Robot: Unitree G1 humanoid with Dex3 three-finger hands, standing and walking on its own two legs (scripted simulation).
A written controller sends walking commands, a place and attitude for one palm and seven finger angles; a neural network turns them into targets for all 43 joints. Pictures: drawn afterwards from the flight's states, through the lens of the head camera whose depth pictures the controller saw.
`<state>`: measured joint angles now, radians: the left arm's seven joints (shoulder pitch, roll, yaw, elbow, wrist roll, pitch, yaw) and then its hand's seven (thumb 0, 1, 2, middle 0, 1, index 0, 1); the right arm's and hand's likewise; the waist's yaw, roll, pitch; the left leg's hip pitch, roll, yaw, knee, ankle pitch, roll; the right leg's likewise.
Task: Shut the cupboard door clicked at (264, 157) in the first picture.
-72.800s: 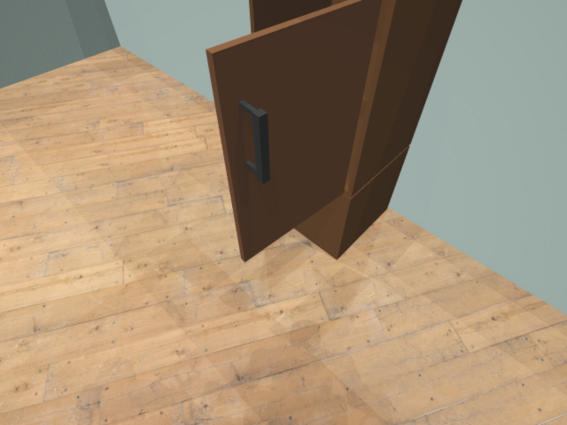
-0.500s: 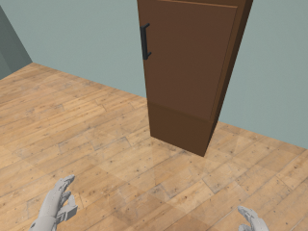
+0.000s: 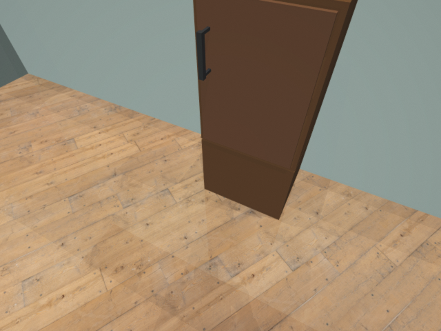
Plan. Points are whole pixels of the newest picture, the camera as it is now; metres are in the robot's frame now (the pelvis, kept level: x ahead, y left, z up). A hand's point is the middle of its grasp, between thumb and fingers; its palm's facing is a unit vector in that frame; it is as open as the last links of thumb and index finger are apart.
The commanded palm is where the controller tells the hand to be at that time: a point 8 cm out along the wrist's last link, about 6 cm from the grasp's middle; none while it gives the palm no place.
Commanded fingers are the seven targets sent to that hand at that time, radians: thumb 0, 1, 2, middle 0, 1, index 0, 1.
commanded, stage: let the arm hang, fingers relaxed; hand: left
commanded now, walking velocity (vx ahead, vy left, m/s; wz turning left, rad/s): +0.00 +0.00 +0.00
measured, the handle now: (204, 54) +0.92 +0.10 +0.07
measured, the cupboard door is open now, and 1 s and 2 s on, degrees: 0 0 0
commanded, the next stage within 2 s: look to check the result in 0.44 s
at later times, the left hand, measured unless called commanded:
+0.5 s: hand out of the picture -0.03 +0.16 -0.18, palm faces +0.03 -0.99 -0.13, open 7.3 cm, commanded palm none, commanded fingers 0.00 0.90 0.90 -0.20 -0.30 -0.20 -0.30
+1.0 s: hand out of the picture -0.03 +0.18 -0.18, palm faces +0.01 -0.98 -0.18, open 7.4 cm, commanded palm none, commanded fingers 0.00 0.90 0.90 -0.20 -0.30 -0.20 -0.30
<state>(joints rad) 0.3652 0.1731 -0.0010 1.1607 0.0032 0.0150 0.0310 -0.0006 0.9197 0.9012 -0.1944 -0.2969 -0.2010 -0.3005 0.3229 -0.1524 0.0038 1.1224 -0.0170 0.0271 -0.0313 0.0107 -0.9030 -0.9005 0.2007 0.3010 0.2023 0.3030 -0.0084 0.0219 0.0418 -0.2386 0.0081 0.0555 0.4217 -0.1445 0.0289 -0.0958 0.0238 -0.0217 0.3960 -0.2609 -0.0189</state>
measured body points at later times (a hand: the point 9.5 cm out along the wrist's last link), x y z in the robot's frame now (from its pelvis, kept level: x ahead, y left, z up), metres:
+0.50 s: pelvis +0.00 +0.01 +0.00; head -0.01 +0.02 +0.45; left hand -0.03 +0.21 -0.17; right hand -0.03 -0.20 -0.16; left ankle +0.06 +0.10 -0.74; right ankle -0.03 -0.11 -0.74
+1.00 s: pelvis +0.00 +0.01 +0.00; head +0.00 +0.02 +0.45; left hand -0.03 +0.23 -0.16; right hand -0.01 -0.21 -0.16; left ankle +0.06 +0.10 -0.74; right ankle -0.03 -0.11 -0.74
